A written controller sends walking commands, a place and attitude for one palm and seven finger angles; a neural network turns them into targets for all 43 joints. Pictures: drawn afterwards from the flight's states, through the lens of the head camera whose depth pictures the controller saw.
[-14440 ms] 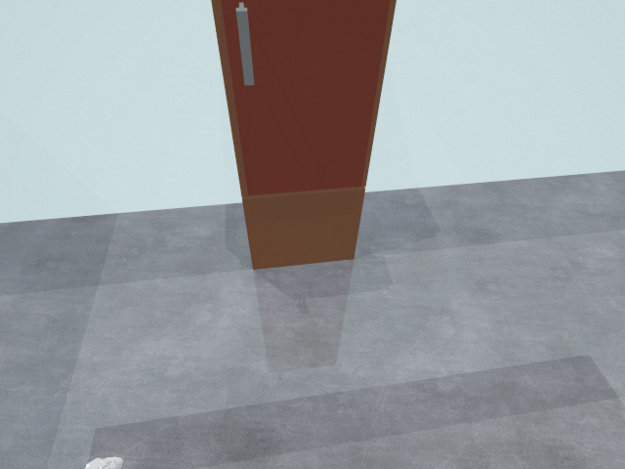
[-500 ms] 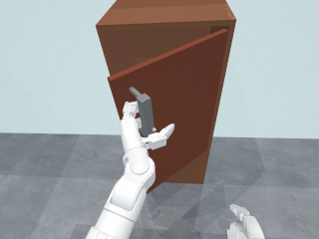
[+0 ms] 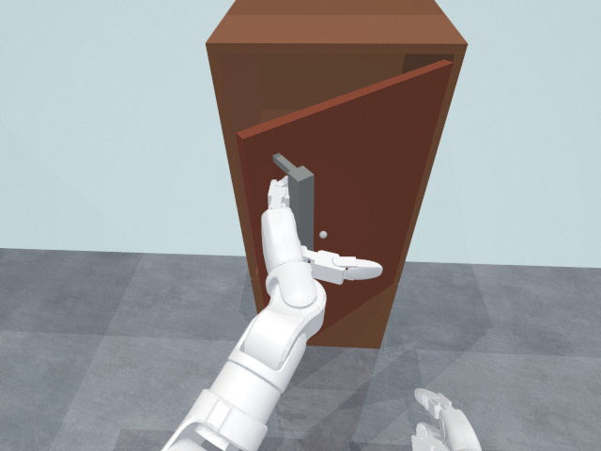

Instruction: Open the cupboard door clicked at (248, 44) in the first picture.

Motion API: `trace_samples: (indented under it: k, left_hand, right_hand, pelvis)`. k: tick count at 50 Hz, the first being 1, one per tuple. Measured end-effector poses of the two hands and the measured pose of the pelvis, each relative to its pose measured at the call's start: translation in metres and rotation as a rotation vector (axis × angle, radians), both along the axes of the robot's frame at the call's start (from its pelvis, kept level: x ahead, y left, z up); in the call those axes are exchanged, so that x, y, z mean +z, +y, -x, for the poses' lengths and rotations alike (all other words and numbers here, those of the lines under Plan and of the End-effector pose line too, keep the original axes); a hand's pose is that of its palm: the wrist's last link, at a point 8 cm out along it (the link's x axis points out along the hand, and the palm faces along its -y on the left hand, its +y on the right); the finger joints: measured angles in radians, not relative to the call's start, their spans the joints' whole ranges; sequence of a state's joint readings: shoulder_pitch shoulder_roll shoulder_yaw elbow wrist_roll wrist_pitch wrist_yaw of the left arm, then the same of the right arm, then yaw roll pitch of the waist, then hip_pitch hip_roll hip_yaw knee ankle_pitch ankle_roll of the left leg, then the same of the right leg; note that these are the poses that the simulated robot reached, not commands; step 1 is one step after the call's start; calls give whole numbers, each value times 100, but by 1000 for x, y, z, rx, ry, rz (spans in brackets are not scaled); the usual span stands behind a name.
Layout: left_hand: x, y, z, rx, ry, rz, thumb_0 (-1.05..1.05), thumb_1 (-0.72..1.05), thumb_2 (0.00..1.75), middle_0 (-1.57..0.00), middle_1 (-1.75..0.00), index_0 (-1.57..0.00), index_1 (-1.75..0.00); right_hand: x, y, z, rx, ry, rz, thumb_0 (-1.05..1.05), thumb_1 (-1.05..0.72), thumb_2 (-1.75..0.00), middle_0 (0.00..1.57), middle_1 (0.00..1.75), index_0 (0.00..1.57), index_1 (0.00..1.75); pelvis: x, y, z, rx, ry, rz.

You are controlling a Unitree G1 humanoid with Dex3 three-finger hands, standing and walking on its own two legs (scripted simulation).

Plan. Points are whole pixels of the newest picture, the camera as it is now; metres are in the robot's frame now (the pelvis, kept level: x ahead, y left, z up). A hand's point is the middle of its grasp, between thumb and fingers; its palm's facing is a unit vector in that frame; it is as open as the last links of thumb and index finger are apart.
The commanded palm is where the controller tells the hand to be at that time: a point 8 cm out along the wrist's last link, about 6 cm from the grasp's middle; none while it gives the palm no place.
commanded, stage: slide the hand sideways off the handle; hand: left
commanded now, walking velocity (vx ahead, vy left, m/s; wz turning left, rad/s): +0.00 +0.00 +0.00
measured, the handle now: (292, 211) +0.40 +0.05 +0.14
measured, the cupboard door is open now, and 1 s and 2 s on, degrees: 38 42 42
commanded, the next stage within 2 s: draw the hand back to the body in 1.24 s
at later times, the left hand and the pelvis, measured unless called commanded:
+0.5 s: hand (324, 258) +0.31 +0.00 +0.14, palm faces -0.09 -1.00 +0.00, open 16.4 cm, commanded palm +0.27 +0.06 +0.14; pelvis +0.00 +0.01 +0.00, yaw -2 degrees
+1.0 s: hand (269, 288) +0.26 +0.06 +0.14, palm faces -0.03 -1.00 -0.01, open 16.3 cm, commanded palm +0.23 +0.12 +0.14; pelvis +0.02 -0.01 +0.00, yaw -1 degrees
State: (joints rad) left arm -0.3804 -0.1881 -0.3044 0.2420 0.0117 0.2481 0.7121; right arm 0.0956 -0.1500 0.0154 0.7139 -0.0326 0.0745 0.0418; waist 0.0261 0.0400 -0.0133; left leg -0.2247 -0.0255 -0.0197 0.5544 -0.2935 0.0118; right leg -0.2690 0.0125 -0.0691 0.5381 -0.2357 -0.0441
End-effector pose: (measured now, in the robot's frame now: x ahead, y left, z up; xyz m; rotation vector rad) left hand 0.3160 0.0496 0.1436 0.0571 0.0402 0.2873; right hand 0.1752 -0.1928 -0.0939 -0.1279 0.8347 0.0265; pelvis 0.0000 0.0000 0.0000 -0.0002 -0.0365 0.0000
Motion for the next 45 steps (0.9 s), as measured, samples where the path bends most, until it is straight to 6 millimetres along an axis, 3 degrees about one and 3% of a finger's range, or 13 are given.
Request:
trace_samples:
  k: [4, 11, 21, 30, 45]
  left_hand:
    - [0, 2, 1, -17, -3, -10, -1, -49, 30, -34, -53, -30, -60]
    - [-5, 14, 5, -379, -82, -24, -1, -50, 30, -25, -39, -17, -43]
    - [-5, 7, 13, -377, -75, 56, -1, -50, 30, -15, -31, -14, -32]
    - [-2, 14, 33, -371, -99, 47, -1, -50, 30, -14, -30, -14, -31]
    - [-4, 55, 63, -336, -79, 44, -1, -50, 30, -17, -31, -15, -30]
  right_hand:
    - [-3, 6, 4, 10, 16, -1, 1, -91, -90, 20, 30, 20, 30]
    - [-1, 6, 23, -43, -3, 19, 1, -91, -90, 20, 30, 20, 30]
    - [4, 4, 31, -72, -38, -6, 1, -91, -90, 20, 30, 20, 30]
    - [16, -5, 11, -65, -70, 0, 1, -91, -90, 20, 30, 20, 30]
    - [41, -6, -42, -1, -186, 20, 1, -91, -90, 20, 30, 20, 30]
  pelvis:
    - [-2, 4, 3, 0, 2, -3]
    - [-3, 10, 7, 5, -24, -3]
    - [-1, 12, 5, -28, -28, -6]
    - [2, 5, -4, -36, -34, 0]
    - [3, -6, -18, -18, -34, 5]
